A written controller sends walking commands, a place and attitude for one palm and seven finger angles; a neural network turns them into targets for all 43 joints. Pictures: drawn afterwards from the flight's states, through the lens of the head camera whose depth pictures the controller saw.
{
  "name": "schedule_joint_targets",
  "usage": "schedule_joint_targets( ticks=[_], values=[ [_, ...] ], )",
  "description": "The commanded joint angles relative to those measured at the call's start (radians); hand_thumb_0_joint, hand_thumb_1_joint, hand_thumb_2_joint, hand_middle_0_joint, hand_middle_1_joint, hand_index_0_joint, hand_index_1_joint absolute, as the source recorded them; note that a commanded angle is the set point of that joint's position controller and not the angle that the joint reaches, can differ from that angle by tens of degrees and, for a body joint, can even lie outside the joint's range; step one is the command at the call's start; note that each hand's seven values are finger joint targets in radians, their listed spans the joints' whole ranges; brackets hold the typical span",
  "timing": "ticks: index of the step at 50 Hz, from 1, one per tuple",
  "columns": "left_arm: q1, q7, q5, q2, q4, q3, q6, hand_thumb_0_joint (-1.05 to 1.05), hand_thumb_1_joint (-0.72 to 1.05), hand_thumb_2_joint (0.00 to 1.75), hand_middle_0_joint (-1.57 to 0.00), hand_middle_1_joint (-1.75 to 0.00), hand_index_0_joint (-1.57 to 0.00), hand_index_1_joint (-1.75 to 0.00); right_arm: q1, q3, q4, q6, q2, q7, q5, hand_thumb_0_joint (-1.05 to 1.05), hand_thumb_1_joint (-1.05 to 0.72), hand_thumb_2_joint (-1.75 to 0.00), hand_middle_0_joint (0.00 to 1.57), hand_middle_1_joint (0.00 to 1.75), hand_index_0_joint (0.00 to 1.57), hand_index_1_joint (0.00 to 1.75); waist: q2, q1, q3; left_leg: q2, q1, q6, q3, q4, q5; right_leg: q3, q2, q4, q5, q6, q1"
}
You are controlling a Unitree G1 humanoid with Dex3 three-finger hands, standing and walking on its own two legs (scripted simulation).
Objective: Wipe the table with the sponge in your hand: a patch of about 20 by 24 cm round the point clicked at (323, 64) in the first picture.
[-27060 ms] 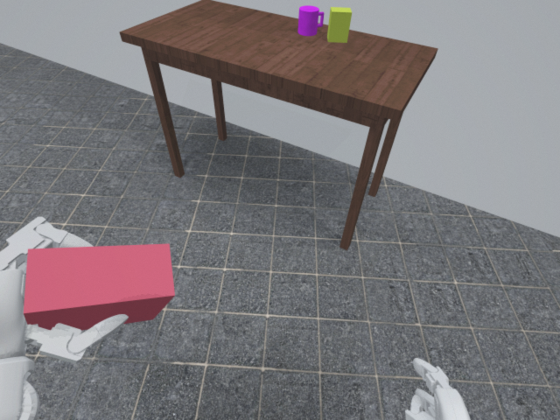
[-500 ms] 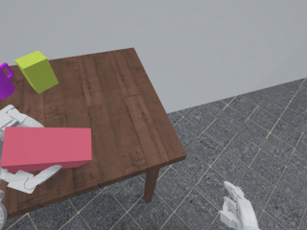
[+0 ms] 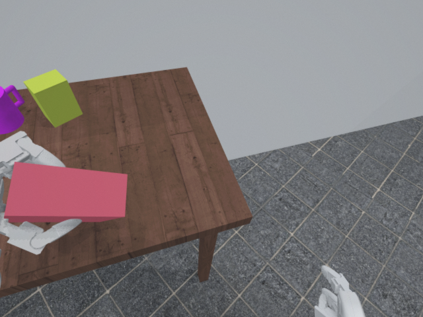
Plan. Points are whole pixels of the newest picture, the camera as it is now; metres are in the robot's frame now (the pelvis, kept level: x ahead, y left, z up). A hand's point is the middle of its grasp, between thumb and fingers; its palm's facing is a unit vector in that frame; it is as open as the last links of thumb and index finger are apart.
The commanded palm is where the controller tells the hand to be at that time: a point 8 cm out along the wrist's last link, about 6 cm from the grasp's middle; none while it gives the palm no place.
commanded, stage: come to a stop and stand still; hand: left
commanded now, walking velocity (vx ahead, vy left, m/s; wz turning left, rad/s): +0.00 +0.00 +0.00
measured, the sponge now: (82, 198) +0.24 +0.22 +0.14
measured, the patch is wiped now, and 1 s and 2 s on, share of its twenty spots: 0.00 0.00 0.00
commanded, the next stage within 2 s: look again from close up in 0.78 s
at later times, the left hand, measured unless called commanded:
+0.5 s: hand out of the picture +0.23 +0.32 +0.17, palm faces +0.42 -0.85 -0.31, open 9.9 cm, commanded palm +0.17 +0.35 +0.18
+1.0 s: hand out of the picture +0.22 +0.33 +0.15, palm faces +0.39 -0.86 -0.34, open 9.9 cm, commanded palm +0.16 +0.36 +0.18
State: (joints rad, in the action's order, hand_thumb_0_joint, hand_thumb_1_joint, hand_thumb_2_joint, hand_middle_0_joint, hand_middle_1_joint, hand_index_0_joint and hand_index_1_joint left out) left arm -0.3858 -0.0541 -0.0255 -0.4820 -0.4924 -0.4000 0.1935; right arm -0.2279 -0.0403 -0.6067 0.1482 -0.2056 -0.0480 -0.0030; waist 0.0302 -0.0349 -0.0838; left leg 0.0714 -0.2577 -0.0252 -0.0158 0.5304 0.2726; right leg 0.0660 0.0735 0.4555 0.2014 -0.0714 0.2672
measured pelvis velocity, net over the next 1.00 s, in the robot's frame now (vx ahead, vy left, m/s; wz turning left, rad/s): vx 0.00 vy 0.08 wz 0.01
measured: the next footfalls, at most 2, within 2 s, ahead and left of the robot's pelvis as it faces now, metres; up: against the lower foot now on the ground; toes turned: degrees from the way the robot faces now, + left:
none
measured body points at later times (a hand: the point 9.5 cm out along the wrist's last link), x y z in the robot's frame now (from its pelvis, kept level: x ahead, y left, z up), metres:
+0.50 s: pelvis +0.01 +0.07 +0.00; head +0.03 +0.10 +0.45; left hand +0.20 +0.37 +0.19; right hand +0.20 -0.14 -0.06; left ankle +0.00 +0.14 -0.74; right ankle +0.03 -0.07 -0.74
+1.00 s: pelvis +0.00 +0.08 +0.00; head +0.02 +0.11 +0.45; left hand +0.19 +0.38 +0.17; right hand +0.17 -0.14 -0.07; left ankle +0.00 +0.14 -0.74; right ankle +0.03 -0.07 -0.74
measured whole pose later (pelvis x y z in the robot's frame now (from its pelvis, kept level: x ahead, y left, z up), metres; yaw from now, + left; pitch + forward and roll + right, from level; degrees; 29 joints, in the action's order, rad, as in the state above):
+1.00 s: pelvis +0.00 +0.08 +0.00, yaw +0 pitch -2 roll -2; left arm -0.41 -0.11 -0.03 -0.36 -0.46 -0.35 0.22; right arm -0.21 0.02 -0.59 0.14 -0.18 -0.01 -0.01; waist 0.04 -0.02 -0.08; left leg -0.04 -0.19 0.08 -0.05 0.48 0.26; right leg 0.03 -0.03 0.40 0.17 0.04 0.20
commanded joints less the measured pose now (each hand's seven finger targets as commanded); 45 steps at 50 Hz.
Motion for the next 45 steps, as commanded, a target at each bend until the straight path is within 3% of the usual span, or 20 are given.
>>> schedule_joint_targets(
  ticks=[1,2,4,6,8,10,12,14,17,20,23,27,28,30,34,37,40,42,43,45],
  values=[
    [0.093,0.014,-0.042,-0.096,0.019,-0.101,0.114,0.00,0.10,1.30,-1.20,-1.60,-1.20,-1.60,0.000,-0.031,0.167,0.089,-0.135,0.009,-0.003,0.00,-0.90,-0.90,0.20,0.30,0.20,0.30,-0.122,-0.020,0.236,-0.047,-0.001,0.043,-0.045,-0.056,-0.109,-0.232,-0.204,-0.067,-0.351,0.088,-0.207],
    [0.030,0.007,-0.058,0.002,0.002,-0.024,0.115,0.00,0.10,1.30,-1.20,-1.60,-1.20,-1.60,0.035,-0.023,0.160,0.088,-0.116,0.021,-0.020,0.00,-0.90,-0.90,0.20,0.30,0.20,0.30,-0.150,-0.004,0.269,-0.022,0.041,0.052,-0.025,-0.092,-0.136,-0.194,-0.194,-0.020,-0.301,0.083,-0.207],
    [0.015,-0.020,-0.051,-0.032,-0.117,-0.022,0.111,0.00,0.10,1.30,-1.20,-1.60,-1.20,-1.60,0.053,-0.019,0.174,0.088,-0.129,0.040,-0.016,0.00,-0.90,-0.90,0.20,0.30,0.20,0.30,-0.060,-0.015,0.227,0.011,0.022,0.063,0.006,-0.100,-0.133,-0.167,-0.163,-0.017,-0.161,0.095,-0.165],
    [-0.002,-0.041,-0.043,-0.047,-0.127,-0.040,0.102,0.00,0.10,1.30,-1.20,-1.60,-1.20,-1.60,0.066,-0.011,0.176,0.087,-0.120,0.045,-0.016,0.00,-0.90,-0.90,0.20,0.30,0.20,0.30,0.042,-0.015,0.199,-0.007,-0.003,0.059,0.018,-0.096,-0.069,-0.180,-0.160,-0.082,-0.038,0.085,-0.144],
    [0.014,-0.060,-0.042,-0.076,-0.154,-0.073,0.096,0.00,0.10,1.30,-1.20,-1.60,-1.20,-1.60,0.083,-0.008,0.176,0.079,-0.120,0.035,-0.013,0.00,-0.90,-0.90,0.20,0.30,0.20,0.30,0.067,0.002,0.187,-0.017,0.028,0.057,0.032,-0.108,-0.034,-0.173,-0.167,-0.113,0.054,0.054,-0.090],
    [0.048,-0.067,-0.040,-0.099,-0.186,-0.102,0.101,0.00,0.10,1.30,-1.20,-1.60,-1.20,-1.60,0.097,-0.005,0.184,0.078,-0.119,0.024,-0.007,0.00,-0.90,-0.90,0.20,0.30,0.20,0.30,0.025,0.004,0.159,-0.013,0.037,0.058,0.053,-0.131,-0.049,-0.175,-0.158,-0.117,0.060,0.047,-0.064],
    [0.087,-0.077,-0.037,-0.135,-0.213,-0.143,0.108,0.00,0.10,1.30,-1.20,-1.60,-1.20,-1.60,0.120,-0.002,0.174,0.075,-0.120,0.013,-0.006,0.00,-0.90,-0.90,0.20,0.30,0.20,0.30,-0.090,0.009,0.154,0.011,0.026,0.063,0.077,-0.176,-0.064,-0.147,-0.134,-0.064,-0.005,0.051,-0.090],
    [0.104,-0.077,-0.038,-0.098,-0.199,-0.115,0.109,0.00,0.10,1.30,-1.20,-1.60,-1.20,-1.60,0.109,0.003,0.179,0.075,-0.109,0.008,-0.008,0.00,-0.90,-0.90,0.20,0.30,0.20,0.30,-0.133,0.005,0.166,0.028,-0.011,0.069,0.089,-0.188,-0.098,-0.120,-0.131,-0.022,-0.084,0.054,-0.158],
    [0.113,-0.073,-0.038,-0.056,-0.208,-0.076,0.111,0.00,0.10,1.30,-1.20,-1.60,-1.20,-1.60,0.115,0.003,0.173,0.087,-0.104,0.014,-0.012,0.00,-0.90,-0.90,0.20,0.30,0.20,0.30,-0.142,0.009,0.195,0.030,0.031,0.055,0.078,-0.178,-0.203,-0.098,-0.126,0.006,-0.165,0.055,-0.175],
    [0.097,-0.070,-0.029,-0.024,-0.200,-0.035,0.104,0.00,0.10,1.30,-1.20,-1.60,-1.20,-1.60,0.093,-0.002,0.168,0.086,-0.113,0.022,-0.008,0.00,-0.90,-0.90,0.20,0.30,0.20,0.30,-0.107,0.011,0.192,0.038,0.041,0.043,0.075,-0.159,-0.294,-0.083,-0.127,0.001,-0.217,0.058,-0.183],
    [0.076,-0.068,-0.024,0.010,-0.175,-0.005,0.093,0.00,0.10,1.30,-1.20,-1.60,-1.20,-1.60,0.093,0.002,0.161,0.074,-0.113,0.030,-0.006,0.00,-0.90,-0.90,0.20,0.30,0.20,0.30,-0.098,0.018,0.189,0.034,0.032,0.027,0.069,-0.162,-0.314,-0.070,-0.118,-0.003,-0.219,0.060,-0.186],
    [0.085,-0.074,-0.022,-0.042,-0.203,-0.059,0.087,0.00,0.10,1.30,-1.20,-1.60,-1.20,-1.60,0.116,0.001,0.173,0.058,-0.114,0.029,-0.010,0.00,-0.90,-0.90,0.20,0.30,0.20,0.30,-0.115,0.017,0.196,0.030,0.023,0.015,0.063,-0.173,-0.283,-0.074,-0.114,-0.006,-0.213,0.062,-0.204],
    [0.081,-0.069,-0.024,-0.010,-0.193,-0.028,0.090,0.00,0.10,1.30,-1.20,-1.60,-1.20,-1.60,0.106,0.006,0.174,0.051,-0.106,0.028,-0.005,0.00,-0.90,-0.90,0.20,0.30,0.20,0.30,-0.120,0.018,0.178,0.031,0.010,0.013,0.075,-0.182,-0.287,-0.061,-0.114,-0.011,-0.203,0.061,-0.199],
    [0.086,-0.070,-0.023,-0.046,-0.227,-0.057,0.092,0.00,0.10,1.30,-1.20,-1.60,-1.20,-1.60,0.105,0.001,0.186,0.047,-0.109,0.028,-0.006,0.00,-0.90,-0.90,0.20,0.30,0.20,0.30,-0.126,0.016,0.188,0.033,0.010,0.008,0.077,-0.172,-0.317,-0.062,-0.115,-0.011,-0.228,0.060,-0.223],
    [0.088,-0.069,-0.024,-0.039,-0.240,-0.051,0.095,0.00,0.10,1.30,-1.20,-1.60,-1.20,-1.60,0.106,0.004,0.191,0.045,-0.107,0.026,-0.007,0.00,-0.90,-0.90,0.20,0.30,0.20,0.30,-0.170,0.016,0.169,0.038,-0.012,0.002,0.085,-0.201,-0.277,-0.048,-0.104,-0.002,-0.173,0.063,-0.220],
    [0.068,-0.074,-0.023,-0.051,-0.236,-0.070,0.095,0.00,0.10,1.30,-1.20,-1.60,-1.20,-1.60,0.118,0.004,0.189,0.049,-0.108,0.026,-0.010,0.00,-0.90,-0.90,0.20,0.30,0.20,0.30,-0.143,0.014,0.190,0.035,0.003,-0.001,0.074,-0.198,-0.245,-0.050,-0.104,-0.005,-0.167,0.065,-0.224],
    [0.060,-0.069,-0.021,-0.030,-0.216,-0.048,0.094,0.00,0.10,1.30,-1.20,-1.60,-1.20,-1.60,0.099,-0.001,0.188,0.046,-0.114,0.026,-0.007,0.00,-0.90,-0.90,0.20,0.30,0.20,0.30,-0.097,0.017,0.183,0.028,-0.023,0.007,0.077,-0.193,-0.210,-0.059,-0.113,-0.027,-0.194,0.064,-0.247],
    [0.058,-0.074,-0.021,-0.034,-0.204,-0.059,0.090,0.00,0.10,1.30,-1.20,-1.60,-1.20,-1.60,0.117,0.000,0.182,0.048,-0.116,0.025,-0.012,0.00,-0.90,-0.90,0.20,0.30,0.20,0.30,-0.121,0.018,0.179,0.022,-0.024,0.009,0.067,-0.206,-0.156,-0.064,-0.109,-0.028,-0.170,0.067,-0.235],
    [0.051,-0.070,-0.022,0.000,-0.176,-0.026,0.092,0.00,0.10,1.30,-1.20,-1.60,-1.20,-1.60,0.106,0.007,0.180,0.044,-0.110,0.025,-0.007,0.00,-0.90,-0.90,0.20,0.30,0.20,0.30,-0.115,0.018,0.154,0.020,-0.057,0.017,0.077,-0.219,-0.121,-0.056,-0.109,-0.036,-0.149,0.067,-0.238],
    [0.067,-0.070,-0.017,-0.025,-0.197,-0.043,0.094,0.00,0.10,1.30,-1.20,-1.60,-1.20,-1.60,0.101,-0.002,0.182,0.046,-0.117,0.023,-0.008,0.00,-0.90,-0.90,0.20,0.30,0.20,0.30,-0.102,0.018,0.159,0.017,-0.065,0.021,0.081,-0.216,-0.100,-0.067,-0.113,-0.040,-0.161,0.065,-0.254]
  ],
)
